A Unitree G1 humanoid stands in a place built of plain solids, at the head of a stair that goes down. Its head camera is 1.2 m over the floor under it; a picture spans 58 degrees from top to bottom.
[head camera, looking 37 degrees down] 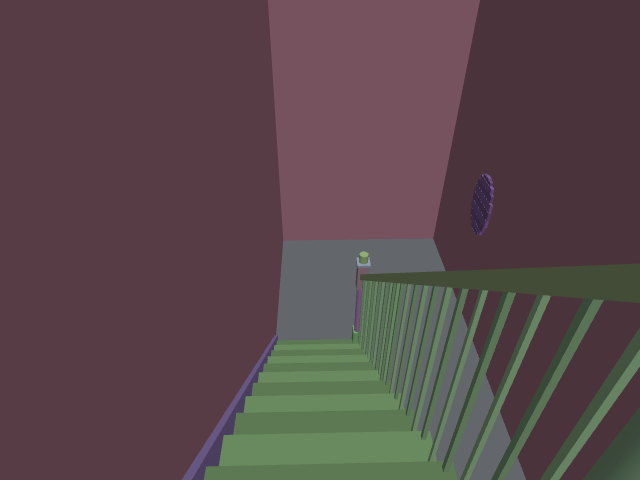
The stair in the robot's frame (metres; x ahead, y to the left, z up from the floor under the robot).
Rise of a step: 0.21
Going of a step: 0.23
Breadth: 0.90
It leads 1 degrees to the left of straight ahead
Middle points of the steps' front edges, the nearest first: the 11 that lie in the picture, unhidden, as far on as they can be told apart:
0.77 -0.04 -0.40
1.00 -0.03 -0.61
1.23 -0.03 -0.82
1.46 -0.02 -1.03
1.69 -0.02 -1.23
1.93 -0.01 -1.44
2.16 -0.01 -1.64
2.39 0.00 -1.85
2.62 0.00 -2.06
2.85 0.01 -2.26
3.08 0.06 -2.47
